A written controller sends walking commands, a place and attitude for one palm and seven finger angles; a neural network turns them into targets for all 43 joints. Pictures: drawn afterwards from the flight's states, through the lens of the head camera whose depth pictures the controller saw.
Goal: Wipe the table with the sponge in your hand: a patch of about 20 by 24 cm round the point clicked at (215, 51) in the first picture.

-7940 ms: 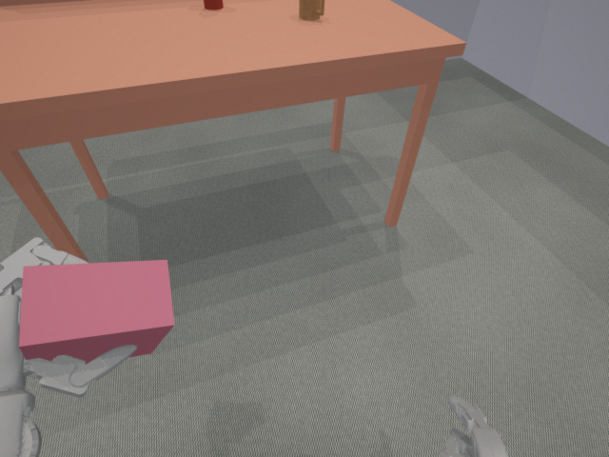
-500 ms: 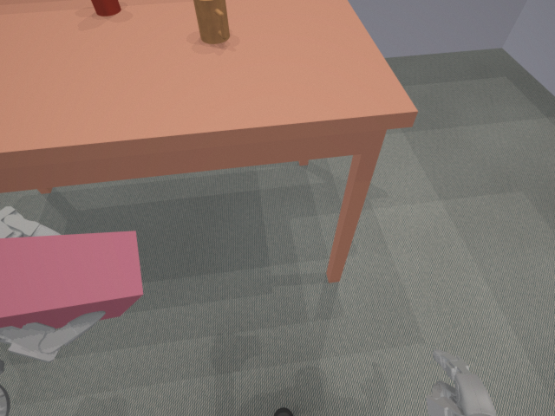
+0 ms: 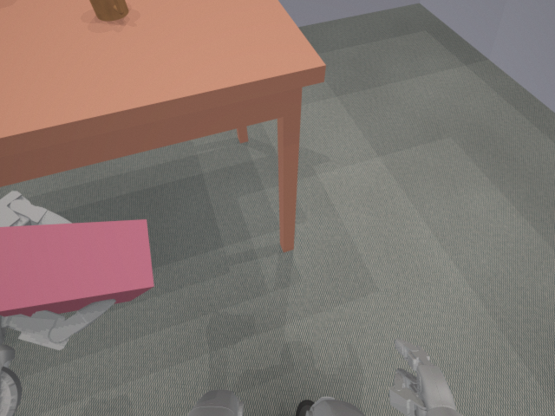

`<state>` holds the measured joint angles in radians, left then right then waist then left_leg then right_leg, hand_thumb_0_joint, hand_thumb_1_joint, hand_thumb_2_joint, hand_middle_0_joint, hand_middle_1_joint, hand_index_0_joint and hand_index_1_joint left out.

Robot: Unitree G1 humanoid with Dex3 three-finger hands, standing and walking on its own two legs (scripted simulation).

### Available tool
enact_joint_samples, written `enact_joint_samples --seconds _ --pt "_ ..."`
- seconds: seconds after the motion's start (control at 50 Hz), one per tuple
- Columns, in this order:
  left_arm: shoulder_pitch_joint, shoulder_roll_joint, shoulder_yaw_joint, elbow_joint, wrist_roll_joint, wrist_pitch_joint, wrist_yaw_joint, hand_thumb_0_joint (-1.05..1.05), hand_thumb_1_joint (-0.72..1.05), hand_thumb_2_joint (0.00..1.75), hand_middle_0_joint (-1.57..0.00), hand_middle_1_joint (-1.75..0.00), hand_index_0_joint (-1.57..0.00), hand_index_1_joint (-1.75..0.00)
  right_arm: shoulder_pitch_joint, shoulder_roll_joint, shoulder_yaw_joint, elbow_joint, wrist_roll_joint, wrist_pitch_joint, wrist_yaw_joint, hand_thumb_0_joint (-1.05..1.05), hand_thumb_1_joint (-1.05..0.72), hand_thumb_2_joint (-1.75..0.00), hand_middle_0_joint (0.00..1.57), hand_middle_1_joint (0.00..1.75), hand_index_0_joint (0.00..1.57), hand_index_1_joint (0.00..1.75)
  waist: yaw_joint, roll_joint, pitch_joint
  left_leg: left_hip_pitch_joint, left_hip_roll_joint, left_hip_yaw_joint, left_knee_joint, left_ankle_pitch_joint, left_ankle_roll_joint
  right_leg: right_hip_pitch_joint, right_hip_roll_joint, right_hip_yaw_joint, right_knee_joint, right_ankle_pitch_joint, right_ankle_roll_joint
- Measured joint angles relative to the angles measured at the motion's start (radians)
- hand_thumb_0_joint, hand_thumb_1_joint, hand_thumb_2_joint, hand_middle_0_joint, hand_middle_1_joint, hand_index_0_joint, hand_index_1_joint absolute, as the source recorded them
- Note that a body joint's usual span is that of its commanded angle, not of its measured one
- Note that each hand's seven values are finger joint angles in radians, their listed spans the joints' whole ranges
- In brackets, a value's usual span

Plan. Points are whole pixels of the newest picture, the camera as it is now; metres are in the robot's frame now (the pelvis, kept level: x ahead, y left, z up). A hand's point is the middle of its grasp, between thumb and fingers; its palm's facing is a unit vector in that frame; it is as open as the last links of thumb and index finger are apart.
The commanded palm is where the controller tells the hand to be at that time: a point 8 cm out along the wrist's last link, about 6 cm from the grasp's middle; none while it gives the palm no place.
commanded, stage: take the last steps up to it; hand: left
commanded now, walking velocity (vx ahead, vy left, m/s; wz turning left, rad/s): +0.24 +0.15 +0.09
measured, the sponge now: (98, 269) +0.24 +0.20 +0.15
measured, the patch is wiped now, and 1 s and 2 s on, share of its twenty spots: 0.00 0.00 0.00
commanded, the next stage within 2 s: come to a stop and stand still in 1.08 s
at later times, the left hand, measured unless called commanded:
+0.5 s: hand (56, 263) +0.23 +0.23 +0.18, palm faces +0.44 -0.79 -0.42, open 10.0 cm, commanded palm +0.17 +0.27 +0.19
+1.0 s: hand (55, 194) +0.31 +0.26 +0.18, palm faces +0.41 -0.79 -0.45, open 10.0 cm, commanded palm +0.25 +0.31 +0.19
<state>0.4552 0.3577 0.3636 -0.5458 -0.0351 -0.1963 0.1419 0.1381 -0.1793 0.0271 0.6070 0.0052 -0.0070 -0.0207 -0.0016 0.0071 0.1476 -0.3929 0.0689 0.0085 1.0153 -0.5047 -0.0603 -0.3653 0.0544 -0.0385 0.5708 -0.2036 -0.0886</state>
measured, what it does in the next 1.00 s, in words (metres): steps on the spot: left foot, then left foot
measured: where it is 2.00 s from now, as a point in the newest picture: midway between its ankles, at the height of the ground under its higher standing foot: outside the picture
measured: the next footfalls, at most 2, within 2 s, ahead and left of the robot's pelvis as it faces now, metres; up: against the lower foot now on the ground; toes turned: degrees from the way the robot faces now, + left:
left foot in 0.20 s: +0.03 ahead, +0.12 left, +0.00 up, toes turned +4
left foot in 0.80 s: +0.13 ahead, +0.16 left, +0.00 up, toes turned +11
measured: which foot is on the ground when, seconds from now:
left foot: up 0.00-0.18, down 0.20-0.44, up 0.46-0.78, down 0.80-1.00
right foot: down 0.00-0.80, up 0.82-1.00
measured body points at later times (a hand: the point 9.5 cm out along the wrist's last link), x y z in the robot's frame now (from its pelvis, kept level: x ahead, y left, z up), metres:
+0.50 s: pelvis +0.02 -0.02 +0.00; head +0.03 -0.04 +0.45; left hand +0.20 +0.27 +0.20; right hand +0.18 -0.24 -0.11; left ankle -0.02 +0.11 -0.70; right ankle +0.03 -0.10 -0.73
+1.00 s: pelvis +0.10 +0.02 +0.00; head +0.13 +0.01 +0.45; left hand +0.28 +0.30 +0.20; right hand +0.27 -0.19 -0.10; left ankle +0.09 +0.15 -0.73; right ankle +0.10 -0.06 -0.71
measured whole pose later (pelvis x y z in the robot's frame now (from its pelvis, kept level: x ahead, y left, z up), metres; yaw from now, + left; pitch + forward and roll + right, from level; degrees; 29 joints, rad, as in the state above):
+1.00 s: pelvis +0.10 +0.02 +0.00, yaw +2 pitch +0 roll +2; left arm 0.47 0.38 0.37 -0.52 -0.03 -0.22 0.16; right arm 0.19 -0.16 0.00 0.59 0.01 -0.11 -0.05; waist 0.00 -0.01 0.07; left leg -0.26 0.05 0.15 0.56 -0.30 -0.01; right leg -0.36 -0.06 -0.13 0.78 -0.44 0.02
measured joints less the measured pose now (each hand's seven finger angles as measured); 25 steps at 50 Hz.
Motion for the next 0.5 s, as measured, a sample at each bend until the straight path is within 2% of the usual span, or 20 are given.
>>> enact_joint_samples --seconds 0.04,0.1,0.18,0.22,0.24,0.28,0.32,0.36,0.4,0.44,0.5 --pt "0.053 0.021 0.011 -0.029 0.000 -0.014 0.001 -0.01 -0.50 1.01 -0.76 -1.33 -0.76 -1.33 0.001 -0.010 -0.007 -0.011 -0.005 0.005 -0.007 0.01 -0.91 -0.90 0.21 0.30 0.20 0.30 -0.018 -0.018 -0.016 0.004 -0.022 0.014 -0.071 0.020 0.007 0.004 0.001 0.018 -0.040 0.028 -0.002" --pt "0.100 0.058 0.028 -0.045 0.004 -0.026 0.006 -0.01 -0.50 1.01 -0.76 -1.33 -0.76 -1.33 0.019 -0.032 -0.022 -0.018 -0.004 0.004 -0.019 0.01 -0.91 -0.90 0.20 0.30 0.20 0.30 -0.032 -0.034 -0.051 0.041 -0.046 0.036 -0.215 0.041 0.025 0.014 0.003 0.032 -0.093 0.060 -0.002" --pt "0.105 0.075 0.034 -0.022 0.009 -0.030 0.014 -0.01 -0.50 1.01 -0.76 -1.33 -0.76 -1.33 0.066 -0.067 -0.042 -0.019 -0.002 -0.007 -0.029 0.01 -0.91 -0.90 0.20 0.30 0.20 0.30 -0.041 -0.040 -0.102 0.148 -0.062 0.069 -0.465 0.090 0.058 0.025 0.004 0.019 -0.111 0.065 0.003" --pt "0.090 0.064 0.029 0.002 0.009 -0.032 0.015 -0.01 -0.50 1.01 -0.76 -1.33 -0.76 -1.33 0.088 -0.077 -0.055 -0.018 -0.004 -0.014 -0.036 0.01 -0.91 -0.90 0.20 0.30 0.19 0.30 -0.037 -0.041 -0.112 0.185 -0.063 0.069 -0.538 0.191 0.078 0.023 0.003 0.011 -0.073 0.020 0.015" --pt "0.083 0.053 0.024 0.019 0.011 -0.034 0.015 -0.01 -0.50 1.01 -0.76 -1.33 -0.76 -1.33 0.099 -0.079 -0.059 -0.015 -0.004 -0.018 -0.039 0.01 -0.91 -0.90 0.20 0.30 0.19 0.30 -0.031 -0.039 -0.117 0.191 -0.062 0.068 -0.538 0.230 0.082 0.020 0.002 0.009 -0.039 -0.043 0.030" --pt "0.075 0.031 0.015 0.054 0.019 -0.032 0.013 -0.01 -0.50 1.01 -0.76 -1.33 -0.76 -1.33 0.122 -0.078 -0.063 -0.008 -0.004 -0.034 -0.043 0.01 -0.91 -0.90 0.20 0.30 0.19 0.30 -0.026 -0.029 -0.139 0.195 -0.058 0.062 -0.521 0.223 0.085 0.000 -0.007 -0.005 0.083 -0.156 0.060" --pt "0.065 0.014 0.006 0.086 0.027 -0.030 0.013 -0.01 -0.50 1.01 -0.76 -1.33 -0.76 -1.33 0.143 -0.068 -0.063 0.004 -0.006 -0.054 -0.043 0.01 -0.91 -0.90 0.20 0.30 0.19 0.30 -0.023 -0.013 -0.159 0.197 -0.053 0.046 -0.510 0.201 0.082 -0.004 -0.025 -0.026 0.176 -0.205 0.079" --pt "0.057 -0.003 -0.005 0.104 0.027 -0.023 0.015 -0.01 -0.50 1.01 -0.76 -1.33 -0.76 -1.33 0.153 -0.056 -0.054 0.017 -0.005 -0.070 -0.041 0.01 -0.91 -0.90 0.20 0.30 0.19 0.30 -0.013 0.003 -0.168 0.201 -0.047 0.037 -0.500 0.189 0.072 0.026 -0.045 -0.048 0.163 -0.226 0.091" --pt "0.046 -0.011 -0.011 0.109 0.030 -0.020 0.017 -0.01 -0.50 1.01 -0.75 -1.33 -0.76 -1.33 0.151 -0.042 -0.041 0.026 -0.007 -0.084 -0.038 0.01 -0.91 -0.90 0.20 0.30 0.19 0.30 0.001 0.013 -0.167 0.196 -0.042 0.038 -0.472 0.169 0.060 0.078 -0.063 -0.069 0.071 -0.205 0.096" --pt "0.017 -0.016 -0.018 0.116 0.036 -0.030 0.016 -0.01 -0.50 1.01 -0.75 -1.33 -0.76 -1.33 0.134 -0.031 -0.030 0.033 -0.009 -0.090 -0.035 0.01 -0.91 -0.90 0.20 0.30 0.19 0.30 0.009 0.034 -0.152 0.171 -0.030 0.031 -0.405 0.132 0.054 0.106 -0.062 -0.089 0.005 -0.090 0.068" --pt "-0.043 -0.025 -0.043 0.137 0.032 -0.041 0.007 -0.01 -0.50 1.01 -0.75 -1.33 -0.76 -1.33 0.098 -0.016 -0.031 0.065 -0.005 -0.071 -0.021 0.01 -0.91 -0.90 0.20 0.30 0.20 0.30 0.006 0.039 -0.131 0.064 -0.045 0.016 -0.139 0.058 0.053 0.104 -0.072 -0.111 0.035 -0.120 0.030"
